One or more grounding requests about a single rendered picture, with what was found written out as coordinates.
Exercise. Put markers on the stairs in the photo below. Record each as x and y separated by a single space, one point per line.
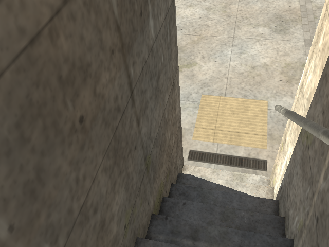
217 208

